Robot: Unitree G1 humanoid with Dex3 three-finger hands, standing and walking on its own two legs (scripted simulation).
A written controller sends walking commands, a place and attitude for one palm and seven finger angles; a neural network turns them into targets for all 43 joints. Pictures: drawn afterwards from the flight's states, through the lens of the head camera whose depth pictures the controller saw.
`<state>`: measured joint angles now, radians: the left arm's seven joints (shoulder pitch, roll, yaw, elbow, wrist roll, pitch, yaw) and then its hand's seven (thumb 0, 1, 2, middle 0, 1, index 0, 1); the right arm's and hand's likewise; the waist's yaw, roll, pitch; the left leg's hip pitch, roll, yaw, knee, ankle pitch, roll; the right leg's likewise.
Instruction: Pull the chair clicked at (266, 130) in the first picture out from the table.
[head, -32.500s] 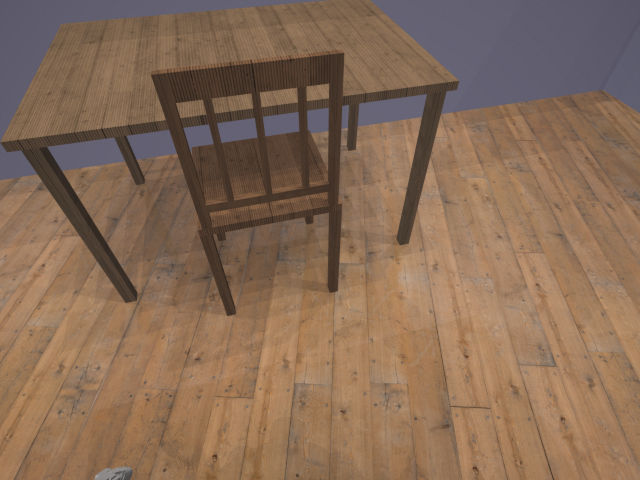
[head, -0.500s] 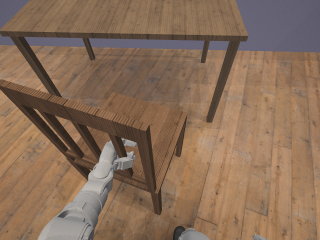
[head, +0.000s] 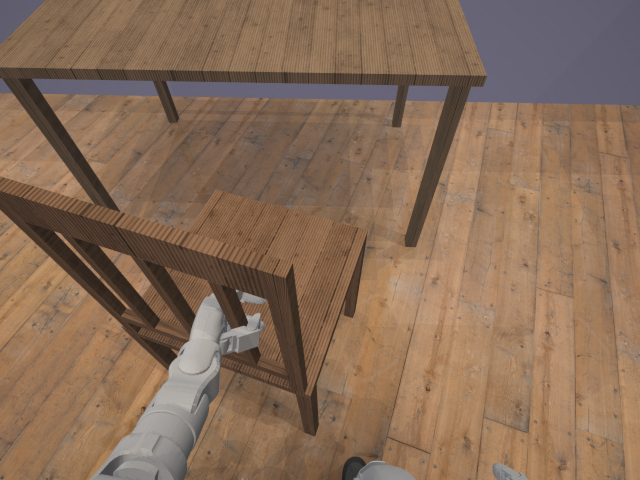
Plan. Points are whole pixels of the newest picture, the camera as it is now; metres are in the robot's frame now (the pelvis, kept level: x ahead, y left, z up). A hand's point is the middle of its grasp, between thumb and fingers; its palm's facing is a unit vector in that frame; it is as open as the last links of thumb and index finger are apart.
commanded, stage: stop walking, hand still on the chair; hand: left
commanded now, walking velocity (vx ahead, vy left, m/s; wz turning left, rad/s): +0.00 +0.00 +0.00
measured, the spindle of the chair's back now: (178, 304) +0.36 +0.23 -0.07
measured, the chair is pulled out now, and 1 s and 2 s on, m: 0.46 0.46 0.46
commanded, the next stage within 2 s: open the thumb and straighten the fingers in 0.68 s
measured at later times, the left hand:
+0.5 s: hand (252, 332) +0.32 +0.11 -0.06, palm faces -0.13 -0.99 -0.09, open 5.2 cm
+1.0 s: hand (248, 328) +0.32 +0.12 -0.06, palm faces -0.18 -0.98 -0.05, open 7.1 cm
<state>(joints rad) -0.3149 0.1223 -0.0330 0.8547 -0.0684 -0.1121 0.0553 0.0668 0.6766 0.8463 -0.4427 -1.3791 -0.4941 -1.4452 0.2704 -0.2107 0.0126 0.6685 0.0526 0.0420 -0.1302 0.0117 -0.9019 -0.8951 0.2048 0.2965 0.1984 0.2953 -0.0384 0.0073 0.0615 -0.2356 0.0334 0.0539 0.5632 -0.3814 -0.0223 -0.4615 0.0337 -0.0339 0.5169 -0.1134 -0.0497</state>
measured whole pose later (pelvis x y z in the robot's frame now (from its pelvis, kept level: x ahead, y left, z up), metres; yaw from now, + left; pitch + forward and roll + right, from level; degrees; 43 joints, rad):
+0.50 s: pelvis +0.04 +0.03 +0.01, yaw +1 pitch +2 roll -1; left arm -0.17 0.07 -0.17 0.73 -0.03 -0.07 0.06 0.06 0.71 0.86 -0.37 -1.43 -0.49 -1.45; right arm 0.21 -0.22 0.02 0.62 0.04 0.07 -0.12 0.01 -0.90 -0.90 0.20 0.30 0.20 0.30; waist -0.02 0.01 0.02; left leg -0.10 0.02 0.03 0.46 -0.40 0.01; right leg -0.33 0.02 -0.05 0.47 -0.17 -0.02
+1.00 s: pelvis +0.03 +0.04 +0.00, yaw +2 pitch +7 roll +0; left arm -0.16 0.09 -0.16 0.63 -0.04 -0.02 0.02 0.03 0.37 0.67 -0.46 -1.44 -0.49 -1.45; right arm 0.27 -0.22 0.00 0.64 0.04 0.00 -0.01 0.01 -0.90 -0.90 0.20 0.30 0.20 0.30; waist -0.07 -0.02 -0.07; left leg -0.28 -0.03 0.03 0.58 -0.43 0.04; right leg -0.51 -0.03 -0.04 0.58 -0.19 0.00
